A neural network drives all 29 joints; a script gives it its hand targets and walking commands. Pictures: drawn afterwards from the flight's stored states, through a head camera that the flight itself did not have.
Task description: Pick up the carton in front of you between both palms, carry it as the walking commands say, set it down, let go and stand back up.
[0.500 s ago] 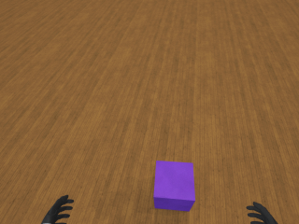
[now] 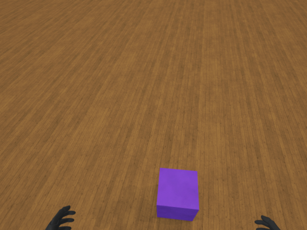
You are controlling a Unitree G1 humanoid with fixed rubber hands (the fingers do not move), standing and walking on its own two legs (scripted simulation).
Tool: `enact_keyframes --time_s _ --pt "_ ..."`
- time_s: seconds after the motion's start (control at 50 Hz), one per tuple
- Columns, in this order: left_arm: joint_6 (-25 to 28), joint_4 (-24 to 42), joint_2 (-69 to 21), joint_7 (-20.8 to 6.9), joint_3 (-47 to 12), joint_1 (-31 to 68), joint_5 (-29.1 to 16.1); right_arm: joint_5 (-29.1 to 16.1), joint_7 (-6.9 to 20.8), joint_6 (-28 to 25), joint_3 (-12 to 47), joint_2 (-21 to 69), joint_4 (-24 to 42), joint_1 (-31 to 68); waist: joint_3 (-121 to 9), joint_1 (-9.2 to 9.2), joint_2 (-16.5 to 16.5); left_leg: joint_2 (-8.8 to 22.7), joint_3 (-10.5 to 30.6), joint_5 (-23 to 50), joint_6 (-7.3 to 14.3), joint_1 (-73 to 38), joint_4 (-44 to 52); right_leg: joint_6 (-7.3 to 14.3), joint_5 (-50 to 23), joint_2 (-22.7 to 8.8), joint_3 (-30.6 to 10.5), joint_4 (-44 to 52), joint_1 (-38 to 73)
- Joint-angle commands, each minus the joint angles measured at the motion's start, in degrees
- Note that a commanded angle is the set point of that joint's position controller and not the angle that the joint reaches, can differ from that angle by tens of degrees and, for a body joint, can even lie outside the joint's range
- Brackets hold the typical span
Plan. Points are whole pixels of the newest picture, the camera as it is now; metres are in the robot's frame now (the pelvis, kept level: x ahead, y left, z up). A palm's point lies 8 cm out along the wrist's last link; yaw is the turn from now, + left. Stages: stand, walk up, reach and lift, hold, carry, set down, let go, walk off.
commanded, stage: stand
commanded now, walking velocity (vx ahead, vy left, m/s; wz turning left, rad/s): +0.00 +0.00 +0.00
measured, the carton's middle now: (176, 194) +0.41 -0.08 -0.64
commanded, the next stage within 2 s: none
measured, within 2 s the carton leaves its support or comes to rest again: neither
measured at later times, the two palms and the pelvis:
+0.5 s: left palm out of the picture +0.07 +0.30 -0.09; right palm out of the picture +0.07 -0.31 -0.10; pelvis -0.02 -0.01 +0.01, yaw +0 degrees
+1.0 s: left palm out of the picture +0.07 +0.30 -0.09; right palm out of the picture +0.05 -0.32 -0.10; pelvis -0.03 -0.01 +0.01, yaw -1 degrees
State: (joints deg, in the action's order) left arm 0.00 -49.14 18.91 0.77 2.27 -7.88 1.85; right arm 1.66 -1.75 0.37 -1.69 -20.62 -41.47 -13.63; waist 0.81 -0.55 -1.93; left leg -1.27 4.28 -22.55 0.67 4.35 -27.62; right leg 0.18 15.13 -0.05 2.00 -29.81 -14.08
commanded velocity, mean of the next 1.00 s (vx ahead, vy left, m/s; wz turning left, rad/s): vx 0.00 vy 0.00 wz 0.00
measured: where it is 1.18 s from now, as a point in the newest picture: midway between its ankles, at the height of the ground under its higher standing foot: outside the picture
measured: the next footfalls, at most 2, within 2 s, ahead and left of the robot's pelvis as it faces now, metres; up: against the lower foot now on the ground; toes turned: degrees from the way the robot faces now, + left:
none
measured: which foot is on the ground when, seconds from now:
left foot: down 0.00-1.00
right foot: down 0.00-1.00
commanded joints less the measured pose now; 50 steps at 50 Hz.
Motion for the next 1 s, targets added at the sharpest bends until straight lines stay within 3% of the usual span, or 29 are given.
enact_keyframes --time_s 0.0,0.52,0.98 --pt "0.74 2.37 9.08 0.17 1.90 1.85 -0.08 0.00 -0.15 -0.90 -2.08 -8.57 2.61 0.69 -2.31 -0.13 0.64 5.87 3.85 21.56 -0.12 7.69 4.94 1.83 -17.38 -5.37 -5.98 2.39 9.03" --pt "1.27 -5.89 11.72 -0.14 1.03 3.02 -0.70 -0.23 0.55 -1.25 -0.94 -9.97 -6.37 2.80 -0.29 -0.15 1.66 6.22 4.18 13.20 0.27 6.60 10.00 1.78 -12.34 -6.47 -8.49 8.30 9.21" --pt "1.23 -9.57 12.71 -0.27 0.48 4.27 -1.18 -0.62 0.61 -1.38 -0.14 -10.96 -11.45 3.70 -0.40 -0.11 1.68 6.83 3.81 13.93 0.30 5.34 11.44 1.82 -13.24 -6.64 -9.00 9.89 9.89"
